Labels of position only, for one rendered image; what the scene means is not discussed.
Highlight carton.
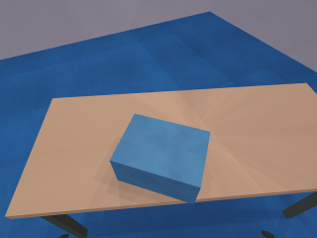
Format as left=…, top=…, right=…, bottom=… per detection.
left=109, top=113, right=211, bottom=204

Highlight table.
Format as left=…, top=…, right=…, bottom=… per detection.
left=5, top=82, right=317, bottom=238

